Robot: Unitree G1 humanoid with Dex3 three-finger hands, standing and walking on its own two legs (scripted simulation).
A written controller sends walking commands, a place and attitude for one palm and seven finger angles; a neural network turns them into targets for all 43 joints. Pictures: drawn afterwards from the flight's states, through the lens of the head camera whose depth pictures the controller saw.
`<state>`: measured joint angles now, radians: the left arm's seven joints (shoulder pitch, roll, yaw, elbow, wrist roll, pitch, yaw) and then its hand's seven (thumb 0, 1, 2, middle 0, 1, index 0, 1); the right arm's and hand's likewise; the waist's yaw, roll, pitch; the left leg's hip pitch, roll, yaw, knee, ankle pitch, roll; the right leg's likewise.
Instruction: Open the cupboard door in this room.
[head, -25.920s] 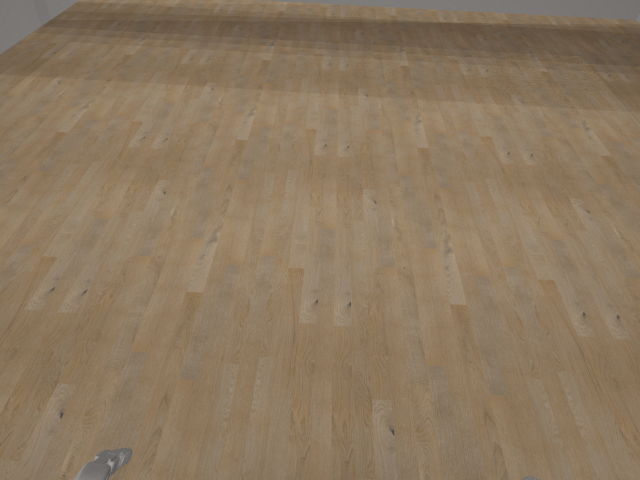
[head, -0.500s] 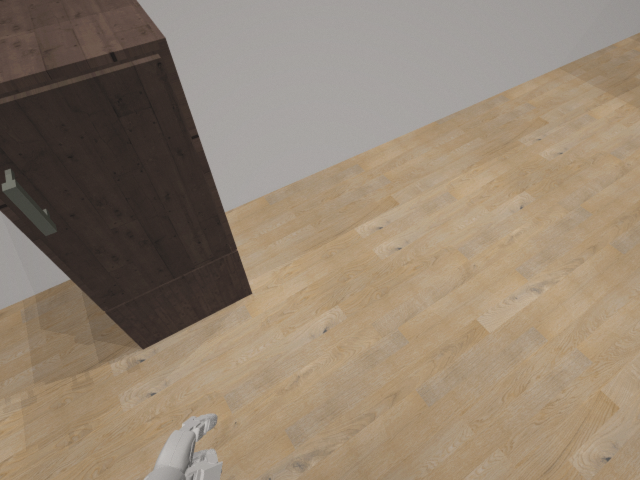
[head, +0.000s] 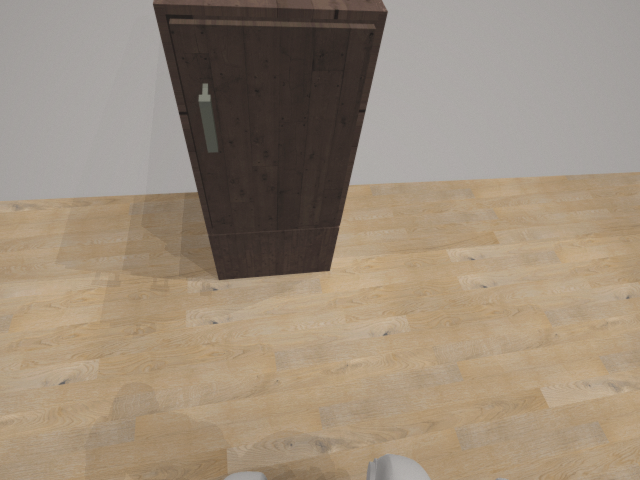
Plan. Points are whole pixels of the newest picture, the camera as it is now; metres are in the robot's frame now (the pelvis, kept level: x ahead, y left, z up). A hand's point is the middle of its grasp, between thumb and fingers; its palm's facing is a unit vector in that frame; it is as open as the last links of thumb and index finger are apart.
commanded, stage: turn to face it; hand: left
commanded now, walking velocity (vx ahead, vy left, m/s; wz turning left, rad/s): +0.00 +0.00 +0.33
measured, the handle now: (209, 118) +0.73 +0.27 -0.04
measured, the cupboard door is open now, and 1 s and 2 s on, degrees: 0 0 0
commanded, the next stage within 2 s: take the last steps up to it in 0.34 s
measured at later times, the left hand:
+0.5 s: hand out of the picture +0.04 +0.14 -0.15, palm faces +0.16 -0.95 -0.26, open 7.3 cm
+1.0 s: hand out of the picture -0.12 +0.12 -0.17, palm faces +0.28 -0.95 -0.12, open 7.3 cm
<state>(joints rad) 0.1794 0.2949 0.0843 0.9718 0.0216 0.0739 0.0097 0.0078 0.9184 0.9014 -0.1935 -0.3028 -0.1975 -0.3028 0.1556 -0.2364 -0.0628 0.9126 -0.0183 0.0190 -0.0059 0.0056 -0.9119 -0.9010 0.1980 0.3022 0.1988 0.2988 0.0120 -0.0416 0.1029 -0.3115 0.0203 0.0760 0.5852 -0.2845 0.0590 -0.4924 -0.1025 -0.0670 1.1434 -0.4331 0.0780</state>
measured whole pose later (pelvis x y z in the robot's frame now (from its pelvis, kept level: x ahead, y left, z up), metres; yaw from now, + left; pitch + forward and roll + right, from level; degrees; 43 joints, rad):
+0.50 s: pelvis -0.03 -0.05 +0.00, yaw +9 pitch -2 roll +1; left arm 0.17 0.16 0.02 0.97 0.02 0.01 0.02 0.01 0.91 0.90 -0.20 -0.30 -0.20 -0.30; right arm 0.24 -0.21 -0.07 1.02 -0.01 0.06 0.00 0.01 -0.91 -0.90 0.20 0.30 0.20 0.30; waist -0.03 0.06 0.05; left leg -0.38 -0.05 -0.04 0.73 -0.39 0.00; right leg -0.23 -0.03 -0.08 0.55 -0.30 -0.02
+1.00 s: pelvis +0.02 -0.01 +0.00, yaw +11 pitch +0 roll +0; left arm 0.45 0.16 0.04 1.18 0.03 0.02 -0.02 0.01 0.91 0.90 -0.20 -0.30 -0.20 -0.30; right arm 0.23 -0.14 -0.05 1.04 -0.02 -0.04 -0.02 0.01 -0.93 -0.90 0.20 0.30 0.20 0.30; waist 0.04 -0.04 0.01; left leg -0.17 0.05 0.12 0.49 -0.31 0.01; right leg -0.29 -0.06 -0.09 0.79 -0.44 -0.01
